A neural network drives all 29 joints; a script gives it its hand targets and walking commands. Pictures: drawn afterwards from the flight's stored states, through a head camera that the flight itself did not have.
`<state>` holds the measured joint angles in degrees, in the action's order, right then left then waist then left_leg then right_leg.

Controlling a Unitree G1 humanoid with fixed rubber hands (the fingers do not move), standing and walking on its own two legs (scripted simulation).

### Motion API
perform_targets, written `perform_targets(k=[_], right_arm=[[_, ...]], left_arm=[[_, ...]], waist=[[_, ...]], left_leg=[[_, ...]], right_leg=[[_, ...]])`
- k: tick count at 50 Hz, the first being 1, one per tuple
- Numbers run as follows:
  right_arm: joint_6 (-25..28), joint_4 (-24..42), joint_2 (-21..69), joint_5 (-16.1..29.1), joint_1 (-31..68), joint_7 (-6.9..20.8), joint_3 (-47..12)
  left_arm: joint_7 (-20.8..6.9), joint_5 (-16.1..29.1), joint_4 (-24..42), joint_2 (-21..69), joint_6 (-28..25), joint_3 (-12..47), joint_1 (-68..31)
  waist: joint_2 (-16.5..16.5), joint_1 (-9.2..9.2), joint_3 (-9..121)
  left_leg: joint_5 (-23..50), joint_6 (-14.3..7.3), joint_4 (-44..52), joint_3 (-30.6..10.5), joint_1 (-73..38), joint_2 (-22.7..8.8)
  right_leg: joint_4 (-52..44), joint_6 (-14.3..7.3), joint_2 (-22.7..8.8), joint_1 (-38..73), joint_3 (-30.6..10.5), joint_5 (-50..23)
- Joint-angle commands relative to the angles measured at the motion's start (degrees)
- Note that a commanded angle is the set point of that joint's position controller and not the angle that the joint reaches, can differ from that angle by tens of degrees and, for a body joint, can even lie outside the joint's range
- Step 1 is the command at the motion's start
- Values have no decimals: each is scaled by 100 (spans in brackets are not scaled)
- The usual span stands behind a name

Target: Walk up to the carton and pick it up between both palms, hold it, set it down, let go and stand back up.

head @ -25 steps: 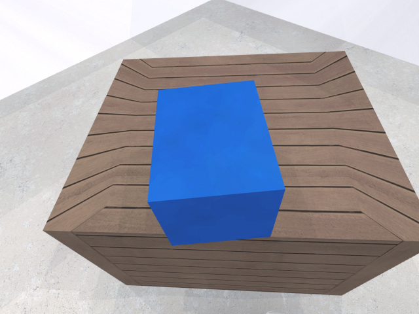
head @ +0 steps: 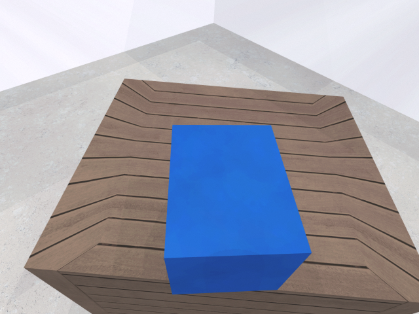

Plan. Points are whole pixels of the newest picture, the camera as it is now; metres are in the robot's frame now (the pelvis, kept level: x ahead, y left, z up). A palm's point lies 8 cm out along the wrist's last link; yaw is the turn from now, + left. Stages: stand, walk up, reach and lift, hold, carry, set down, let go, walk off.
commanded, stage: walk up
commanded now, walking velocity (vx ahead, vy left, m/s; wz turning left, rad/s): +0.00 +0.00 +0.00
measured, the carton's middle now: (223, 205) +0.36 -0.01 -0.03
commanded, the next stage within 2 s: none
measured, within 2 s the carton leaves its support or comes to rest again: neither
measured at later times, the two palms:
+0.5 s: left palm out of the picture -0.05 +0.27 -0.14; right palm out of the picture +0.02 -0.25 -0.15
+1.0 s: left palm out of the picture -0.04 +0.29 -0.14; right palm out of the picture -0.04 -0.18 -0.15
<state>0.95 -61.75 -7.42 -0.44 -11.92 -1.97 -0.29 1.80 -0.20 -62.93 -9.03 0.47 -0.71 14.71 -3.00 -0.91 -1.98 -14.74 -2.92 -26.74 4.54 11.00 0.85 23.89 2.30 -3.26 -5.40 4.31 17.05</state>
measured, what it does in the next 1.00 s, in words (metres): walks backwards: left foot, then right foot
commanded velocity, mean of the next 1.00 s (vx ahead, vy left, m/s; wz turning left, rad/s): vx -0.10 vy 0.02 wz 0.00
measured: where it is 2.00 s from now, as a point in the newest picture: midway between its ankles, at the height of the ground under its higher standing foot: outside the picture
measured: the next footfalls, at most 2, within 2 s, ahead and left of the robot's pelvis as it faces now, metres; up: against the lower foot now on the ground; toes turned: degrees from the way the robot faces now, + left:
left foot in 0.58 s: -0.02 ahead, +0.19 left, +0.00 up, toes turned +2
right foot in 0.96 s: -0.10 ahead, -0.04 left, +0.00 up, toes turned +1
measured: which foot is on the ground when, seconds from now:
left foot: down 0.00-0.34, up 0.36-0.56, down 0.58-1.00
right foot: down 0.00-0.60, up 0.62-0.94, down 0.96-1.00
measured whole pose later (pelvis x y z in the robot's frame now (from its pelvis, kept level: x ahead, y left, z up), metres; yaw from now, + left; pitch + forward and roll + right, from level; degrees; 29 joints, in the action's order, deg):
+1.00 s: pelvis -0.09 +0.06 +0.00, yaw +1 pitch -2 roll -1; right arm -0.7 -59.2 -11.4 -0.5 -11.4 -1.2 1.6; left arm 2.1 0.1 -60.1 -8.3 1.2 -1.8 11.2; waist 3.4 1.3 -3.2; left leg -12.1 -1.2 -29.9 2.6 16.5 -1.5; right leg 24.7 -1.6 2.8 -4.7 0.5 17.2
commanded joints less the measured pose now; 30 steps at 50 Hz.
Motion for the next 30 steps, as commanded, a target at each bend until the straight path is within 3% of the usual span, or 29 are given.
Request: perform_targets(k=[1, 4, 7, 8, 11, 12, 13, 14, 15, 16, 17, 18, 19, 20, 21, 22, 23, 24, 26, 27, 28, 29, 30], right_arm=[[73, 26, -660, -6, -576, -18, 102], [109, -34, -686, -21, -684, -12, 141], [100, -26, -654, -38, -685, -1, 150], [101, 1, -715, -32, -650, 4, 174], [86, -50, -627, -15, -764, 8, 149], [52, 187, -1192, -59, -507, -76, 330], [45, 180, -1248, -23, -729, -98, 357], [38, 174, -1209, 22, -827, -107, 360], [-170, 129, -1691, 30, -505, -78, 567], [-289, 301, -1237, 10, -211, -37, 494], [-407, 399, -1017, -91, -175, -4, 489], [-505, 506, -895, -151, -139, 22, 468], [-535, 594, -775, -147, -91, 47, 450], [-550, 718, -626, -135, 31, 79, 434], [-461, 968, -217, -77, -70, 113, 351], [-380, 961, -425, -50, -122, 131, 414], [-309, 886, -656, -56, -253, 111, 447], [-253, 742, -772, -51, -419, 89, 476], [-182, 496, -865, -19, -862, 8, 499], [-132, 334, -959, 10, -1172, -49, 517], [-90, 266, -1198, -4, -1367, -77, 549], [-69, 469, -1843, -49, -1226, -80, 632], [-127, 774, -2225, -63, -761, -70, 691]], left_arm=[[43, -22, -153, -215, -25, -28, 659], [71, -21, -149, -337, -57, -57, 565], [82, -10, -205, -255, -52, -50, 539], [84, -14, -248, -239, -49, -40, 646], [94, -14, -194, -328, -50, -53, 537], [171, 44, 35, -995, -16, -295, 114], [192, 38, 73, -953, -31, -264, 301], [186, 62, 44, -827, -19, -241, 439], [281, -42, 144, -925, -43, -324, 1046], [337, -147, -25, -1367, -8, -436, 1651], [389, -182, -102, -1583, 32, -514, 1893], [412, -173, -80, -1520, 37, -532, 1720], [422, -156, 103, -1501, 56, -549, 1295], [413, -170, 236, -1457, 54, -547, 915], [404, -70, 350, -1064, 102, -453, -151], [354, -132, 546, -844, 142, -395, -764], [301, -177, 637, -812, 148, -388, -940], [269, -197, 637, -897, 126, -406, -837], [218, -153, 530, -1174, 118, -494, -491], [178, -89, 487, -1280, 130, -536, -272], [124, -73, 437, -1116, 137, -514, 77], [93, -75, 549, -619, 194, -404, 455], [151, -89, 547, -442, 336, -386, 829]], waist=[[307, 1, -185], [67, 107, -2], [-304, 70, -112], [-118, 49, -104], [-56, 84, -180], [-42, 123, -754], [28, 173, -204], [48, 140, 43], [1059, -375, 207], [220, -581, 208], [-245, -740, 392], [-143, -651, 452], [-326, -563, 416], [-761, -452, 212], [-1751, 203, -56], [-1867, 379, -190], [-1743, 441, -138], [-1736, 388, -191], [-1131, 428, -75], [-573, 515, 108], [168, 434, 242], [1759, 234, 351], [1915, -94, 541]], left_leg=[[2340, -19, 788, -924, -316, -769], [2541, -76, 724, -921, -573, -806], [2219, -105, 715, -857, -452, -768], [2150, -110, 695, -796, -496, -768], [2033, -58, 757, -734, -392, -671], [4033, 4, -56, -653, 20, -945], [4838, -78, -308, -568, -277, -1041], [5201, -122, -393, -547, -440, -1089], [3378, 109, -1046, 132, 562, -508], [12, 394, -2170, 297, 1724, 42], [-2126, 463, -3578, -192, 2097, 100], [-2255, 509, -4319, -668, 2002, -1], [-2173, 587, -4706, -750, 1897, -34], [-2019, 601, -4900, -983, 1861, -77], [-1751, 429, -4120, -993, 760, -323], [-1474, 397, -3305, -663, 729, -251], [-1220, 426, -2538, -441, 834, -243], [-951, 499, -1771, -243, 920, -208], [50, 618, -156, 63, 694, -103], [1334, 644, 906, 166, 75, -97], [2378, 625, 1154, -448, -837, -480], [5161, 377, 479, -1600, -1341, -1854], [5483, -128, 199, -2051, -628, -2670]], right_leg=[[-499, -156, -337, -141, -331, -1024], [-515, -180, -381, -51, -345, -1133], [-564, -201, -381, -52, -352, -1130], [-552, -197, -425, -53, -356, -1146], [-599, -258, -430, -23, -350, -1098], [328, -180, -669, -470, -246, -2970], [654, -165, -698, -367, -122, -3408], [786, -136, -607, -430, -25, -3218], [697, -456, -1533, 521, -710, -5007], [361, -1126, -2544, 1032, -1728, -6649], [247, -1742, -3151, 964, -2100, -7524], [79, -1919, -3227, 487, -1970, -6897], [-45, -1910, -3097, 26, -1699, -6189], [-237, -1785, -2839, -510, -1567, -5587], [-125, -1342, -1563, -1720, -443, -4312], [56, -933, -947, -1737, -102, -3802], [282, -720, -731, -1357, 30, -3771], [460, -626, -661, -852, 62, -4000], [1086, -596, -705, -121, -5, -3933], [1596, -469, -636, -239, 29, -3363], [2222, -318, -399, -1150, -124, -1190], [3254, -110, 205, -2511, 39, 2398], [4043, -58, 167, -2208, -237, 2748]])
